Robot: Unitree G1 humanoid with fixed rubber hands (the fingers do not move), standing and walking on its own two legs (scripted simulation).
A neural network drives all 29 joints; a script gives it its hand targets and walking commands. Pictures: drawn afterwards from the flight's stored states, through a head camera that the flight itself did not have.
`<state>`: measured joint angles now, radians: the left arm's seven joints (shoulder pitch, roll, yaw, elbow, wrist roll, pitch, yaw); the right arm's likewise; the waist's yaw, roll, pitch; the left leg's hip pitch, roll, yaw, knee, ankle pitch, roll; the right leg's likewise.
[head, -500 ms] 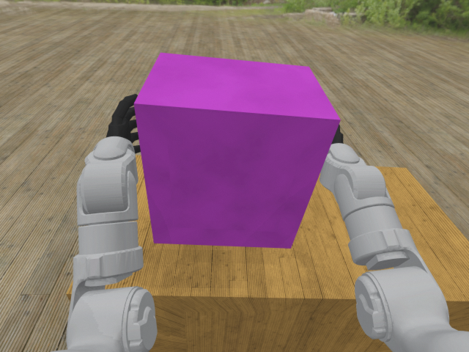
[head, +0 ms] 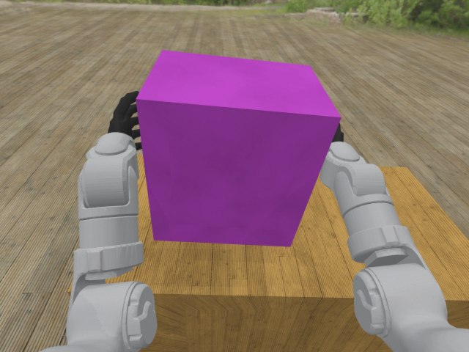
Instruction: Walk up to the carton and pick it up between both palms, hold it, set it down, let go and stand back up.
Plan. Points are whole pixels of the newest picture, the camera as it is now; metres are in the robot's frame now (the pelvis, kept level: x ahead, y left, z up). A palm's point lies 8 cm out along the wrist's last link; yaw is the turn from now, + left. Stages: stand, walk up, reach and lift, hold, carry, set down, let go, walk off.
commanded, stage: hold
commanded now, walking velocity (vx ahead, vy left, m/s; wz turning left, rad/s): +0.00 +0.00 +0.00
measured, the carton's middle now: (230, 154) +0.38 +0.00 +0.21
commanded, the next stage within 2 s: set down in 1.04 s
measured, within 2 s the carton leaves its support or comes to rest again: neither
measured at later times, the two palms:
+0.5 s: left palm (124, 142) +0.36 +0.17 +0.24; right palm (331, 150) +0.37 -0.17 +0.23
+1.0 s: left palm (123, 143) +0.35 +0.17 +0.24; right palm (330, 151) +0.37 -0.16 +0.23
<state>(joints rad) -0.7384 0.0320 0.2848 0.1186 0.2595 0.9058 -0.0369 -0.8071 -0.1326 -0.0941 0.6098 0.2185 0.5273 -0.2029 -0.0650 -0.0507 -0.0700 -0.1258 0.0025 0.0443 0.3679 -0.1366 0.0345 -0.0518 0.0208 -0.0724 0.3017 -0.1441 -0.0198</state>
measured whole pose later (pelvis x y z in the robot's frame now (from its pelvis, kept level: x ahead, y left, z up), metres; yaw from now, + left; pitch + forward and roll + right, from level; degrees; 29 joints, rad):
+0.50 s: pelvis +0.00 +0.00 +0.00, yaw +0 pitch -7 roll -1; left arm -0.73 0.03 0.29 0.12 0.26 0.91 -0.04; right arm -0.80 -0.13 -0.08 0.61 0.23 0.54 -0.21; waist -0.07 -0.06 -0.07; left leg -0.12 0.00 0.04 0.37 -0.14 0.03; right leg -0.04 0.02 -0.07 0.30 -0.15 -0.02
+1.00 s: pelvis +0.00 +0.00 +0.00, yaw +0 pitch -6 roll -1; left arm -0.71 0.03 0.27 0.08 0.26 0.91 -0.03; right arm -0.78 -0.14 -0.08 0.57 0.24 0.53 -0.21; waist -0.07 -0.05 -0.07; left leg -0.12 0.00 0.04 0.38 -0.15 0.03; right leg -0.04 0.02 -0.07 0.30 -0.15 -0.02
